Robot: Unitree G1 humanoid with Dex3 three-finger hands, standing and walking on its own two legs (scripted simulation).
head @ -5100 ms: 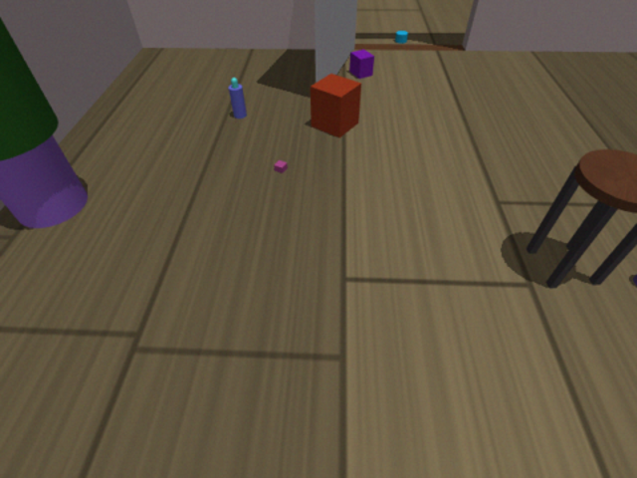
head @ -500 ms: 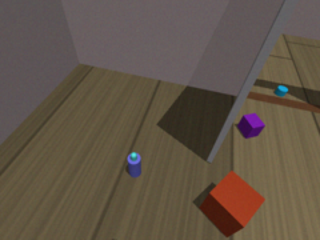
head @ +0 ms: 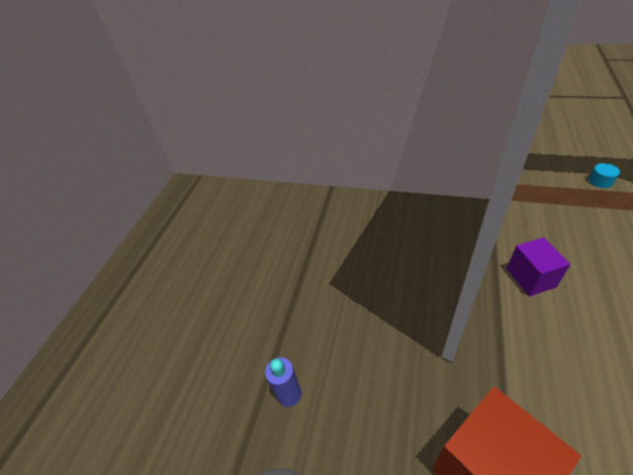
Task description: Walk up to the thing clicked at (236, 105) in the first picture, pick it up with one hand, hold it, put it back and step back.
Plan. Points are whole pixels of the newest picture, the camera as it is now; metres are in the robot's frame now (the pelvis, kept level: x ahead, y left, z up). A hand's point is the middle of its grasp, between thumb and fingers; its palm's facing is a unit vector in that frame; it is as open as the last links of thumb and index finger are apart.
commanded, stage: walk up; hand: left
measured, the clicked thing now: (282, 379) +0.50 +0.23 -0.65
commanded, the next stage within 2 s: none
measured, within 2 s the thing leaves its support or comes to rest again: neither
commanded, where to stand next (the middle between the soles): +0.16 +0.02 m, yaw +0 degrees
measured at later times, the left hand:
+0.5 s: hand out of the picture +0.10 +0.31 -0.16, palm faces -0.05 -0.94 -0.34, open 7.4 cm
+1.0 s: hand (145, 472) +0.16 +0.30 -0.15, palm faces +0.01 -0.93 -0.37, open 7.4 cm
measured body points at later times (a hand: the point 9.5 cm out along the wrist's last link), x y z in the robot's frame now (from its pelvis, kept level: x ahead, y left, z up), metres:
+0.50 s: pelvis +0.06 +0.04 -0.01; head +0.08 +0.07 +0.44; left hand +0.11 +0.36 -0.14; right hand +0.14 -0.27 -0.10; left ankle +0.14 +0.15 -0.74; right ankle +0.07 -0.10 -0.70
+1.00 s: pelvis +0.10 +0.04 +0.00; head +0.12 +0.04 +0.45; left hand +0.16 +0.35 -0.12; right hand +0.17 -0.27 -0.13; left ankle +0.12 +0.16 -0.74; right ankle +0.10 -0.09 -0.73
